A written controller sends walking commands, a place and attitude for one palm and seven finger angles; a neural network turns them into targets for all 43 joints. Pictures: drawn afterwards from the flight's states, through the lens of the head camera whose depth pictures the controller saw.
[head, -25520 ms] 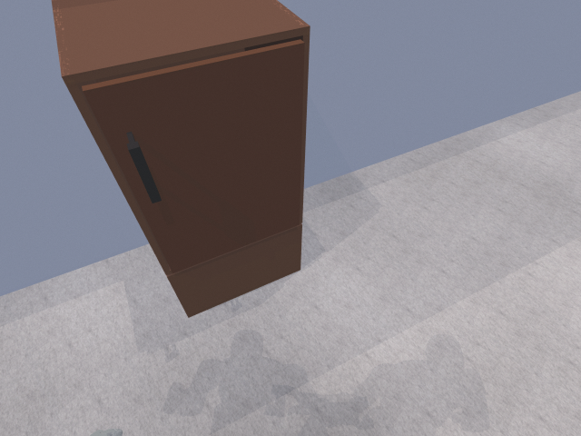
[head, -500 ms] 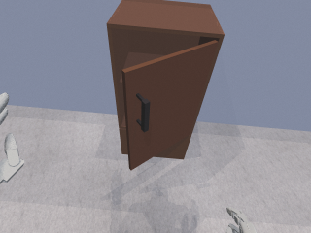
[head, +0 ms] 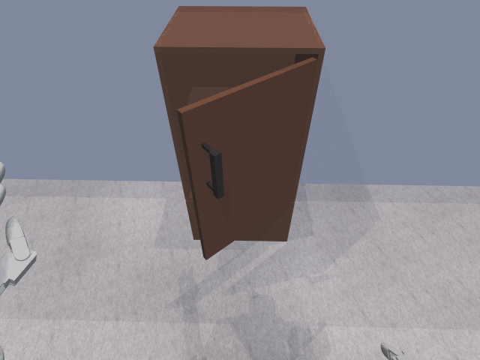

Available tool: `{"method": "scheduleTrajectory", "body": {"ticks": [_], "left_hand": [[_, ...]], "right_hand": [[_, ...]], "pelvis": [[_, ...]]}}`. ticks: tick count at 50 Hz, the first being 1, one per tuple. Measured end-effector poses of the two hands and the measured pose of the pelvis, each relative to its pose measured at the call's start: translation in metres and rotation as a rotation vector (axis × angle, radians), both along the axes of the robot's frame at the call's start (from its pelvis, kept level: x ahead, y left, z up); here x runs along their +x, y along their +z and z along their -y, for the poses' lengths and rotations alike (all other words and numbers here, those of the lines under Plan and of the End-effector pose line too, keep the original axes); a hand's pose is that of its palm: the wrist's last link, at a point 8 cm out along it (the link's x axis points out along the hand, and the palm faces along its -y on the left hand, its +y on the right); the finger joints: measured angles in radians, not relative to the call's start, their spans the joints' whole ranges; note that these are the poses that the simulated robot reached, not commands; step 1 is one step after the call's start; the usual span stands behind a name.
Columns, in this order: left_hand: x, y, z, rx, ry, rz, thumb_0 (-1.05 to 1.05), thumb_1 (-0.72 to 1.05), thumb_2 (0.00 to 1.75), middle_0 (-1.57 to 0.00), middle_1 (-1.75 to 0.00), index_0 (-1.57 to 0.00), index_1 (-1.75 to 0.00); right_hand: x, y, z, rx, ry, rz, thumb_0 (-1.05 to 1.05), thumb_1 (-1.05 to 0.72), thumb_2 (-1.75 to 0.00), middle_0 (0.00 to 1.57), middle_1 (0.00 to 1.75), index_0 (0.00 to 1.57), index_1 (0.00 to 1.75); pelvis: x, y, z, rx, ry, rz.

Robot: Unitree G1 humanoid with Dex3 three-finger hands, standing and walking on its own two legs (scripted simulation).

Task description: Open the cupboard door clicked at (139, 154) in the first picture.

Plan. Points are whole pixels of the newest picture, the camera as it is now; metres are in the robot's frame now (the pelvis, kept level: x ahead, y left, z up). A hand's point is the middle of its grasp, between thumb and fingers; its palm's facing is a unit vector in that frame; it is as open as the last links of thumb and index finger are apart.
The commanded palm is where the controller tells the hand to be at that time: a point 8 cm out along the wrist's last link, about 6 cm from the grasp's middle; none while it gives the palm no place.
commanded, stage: let the arm hang, fingers relaxed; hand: left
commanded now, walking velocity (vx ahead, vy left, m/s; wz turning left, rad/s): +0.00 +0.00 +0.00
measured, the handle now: (212, 171) +0.55 +0.10 -0.01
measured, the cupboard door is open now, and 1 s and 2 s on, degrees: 40 40 40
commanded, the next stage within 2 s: look to check the result in 1.16 s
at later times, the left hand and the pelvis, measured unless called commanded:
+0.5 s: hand out of the picture -0.04 +0.23 -0.18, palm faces +0.08 -0.98 -0.19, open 7.0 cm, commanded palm none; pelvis -0.02 +0.05 +0.00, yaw +2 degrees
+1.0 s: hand out of the picture -0.04 +0.21 -0.17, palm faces +0.05 -0.98 -0.16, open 7.4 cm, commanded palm none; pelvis -0.03 +0.05 +0.00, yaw +1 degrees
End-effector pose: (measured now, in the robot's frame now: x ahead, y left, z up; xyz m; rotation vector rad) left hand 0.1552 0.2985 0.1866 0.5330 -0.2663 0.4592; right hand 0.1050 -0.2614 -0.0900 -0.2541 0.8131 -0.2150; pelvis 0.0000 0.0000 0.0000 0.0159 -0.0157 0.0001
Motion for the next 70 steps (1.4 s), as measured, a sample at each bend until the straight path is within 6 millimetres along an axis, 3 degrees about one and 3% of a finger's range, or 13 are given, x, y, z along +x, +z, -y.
{"method": "scheduleTrajectory", "body": {"ticks": [4,6,9,11,13,16,17,20,26,32,38,51,70], "left_hand": [[0.009,-0.015,-0.005,-0.001,-0.035,-0.046,0.01,0.89,0.89,-0.21,-0.30,-0.21,-0.30],[0.021,-0.058,-0.012,-0.059,-0.050,-0.238,0.01,0.89,0.90,-0.20,-0.30,-0.21,-0.30],[0.019,-0.157,-0.012,-0.241,-0.024,-0.613,0.00,0.90,0.90,-0.20,-0.30,-0.20,-0.30],[-0.002,-0.221,-0.001,-0.370,-0.004,-0.860,0.00,0.90,0.90,-0.19,-0.30,-0.20,-0.30],[-0.034,-0.274,0.019,-0.487,0.004,-1.077,0.01,0.90,0.89,-0.19,-0.29,-0.20,-0.30],[-0.093,-0.323,0.051,-0.643,0.019,-1.327,0.01,0.91,0.89,-0.20,-0.29,-0.20,-0.30],[-0.107,-0.328,0.048,-0.691,0.080,-1.332,-0.01,0.95,0.89,-0.20,-0.30,-0.20,-0.30],[-0.144,-0.335,0.035,-0.714,0.151,-1.414,-0.04,1.02,0.89,-0.21,-0.30,-0.21,-0.30],[-0.212,-0.331,0.017,-0.709,0.240,-1.612,-0.02,0.97,0.89,-0.20,-0.30,-0.21,-0.30],[-0.244,-0.323,0.009,-0.701,0.291,-1.695,0.00,0.93,0.89,-0.20,-0.30,-0.20,-0.30],[-0.241,-0.322,0.013,-0.696,0.280,-1.687,0.00,0.91,0.89,-0.20,-0.30,-0.20,-0.30],[-0.198,-0.329,0.043,-0.707,0.170,-1.585,0.00,0.91,0.89,-0.20,-0.30,-0.20,-0.30],[-0.214,-0.330,0.055,-0.723,0.202,-1.629,0.00,0.91,0.89,-0.20,-0.30,-0.20,-0.30]], "right_hand": [[0.021,0.002,-0.011,0.016,0.019,0.030,0.01,-0.90,-0.90,0.20,0.30,0.20,0.30],[0.030,-0.005,-0.018,0.042,0.061,0.015,0.01,-0.90,-0.90,0.20,0.30,0.20,0.30],[0.036,-0.019,-0.031,0.069,0.090,-0.032,0.01,-0.90,-0.90,0.20,0.30,0.20,0.30],[0.032,-0.024,-0.042,0.083,0.094,-0.075,0.01,-0.91,-0.90,0.20,0.30,0.20,0.30],[0.022,-0.027,-0.053,0.091,0.093,-0.127,0.00,-0.91,-0.90,0.20,0.30,0.20,0.30],[-0.003,-0.029,-0.066,0.091,0.084,-0.229,0.00,-0.91,-0.90,0.20,0.30,0.20,0.30],[-0.012,-0.030,-0.070,0.088,0.082,-0.270,0.00,-0.91,-0.90,0.20,0.30,0.20,0.30],[-0.042,-0.034,-0.079,0.086,0.066,-0.389,0.00,-0.91,-0.90,0.20,0.30,0.20,0.30],[-0.082,-0.039,-0.076,0.074,-0.001,-0.504,-0.01,-0.94,-0.90,0.20,0.30,0.20,0.30],[-0.116,-0.046,-0.086,0.102,-0.025,-0.584,0.00,-0.92,-0.90,0.20,0.30,0.20,0.30],[-0.138,-0.053,-0.102,0.151,-0.039,-0.624,0.00,-0.91,-0.90,0.20,0.30,0.20,0.30],[-0.153,-0.058,-0.119,0.219,-0.070,-0.618,0.00,-0.91,-0.90,0.20,0.30,0.20,0.30],[-0.156,-0.056,-0.101,0.198,-0.086,-0.640,0.00,-0.91,-0.90,0.20,0.30,0.20,0.30]], "pelvis": [[0.000,-0.003,-0.008,-0.004,0.004,0.005],[-0.002,-0.005,-0.014,-0.006,0.012,-0.005],[-0.006,-0.010,-0.022,-0.006,0.023,-0.017],[-0.009,-0.010,-0.026,-0.005,0.028,-0.011],[-0.010,-0.009,-0.028,-0.002,0.029,-0.001],[-0.012,-0.006,-0.031,-0.008,0.030,0.011],[-0.013,-0.004,-0.031,-0.014,0.036,0.012],[-0.016,0.000,-0.034,-0.026,0.043,0.012],[-0.019,0.004,-0.047,-0.031,0.039,0.011],[-0.021,0.006,-0.056,-0.024,0.035,0.015],[-0.023,0.006,-0.058,-0.016,0.030,0.017],[-0.025,0.005,-0.052,-0.013,0.020,0.022],[-0.023,0.005,-0.041,-0.015,0.018,0.022]]}}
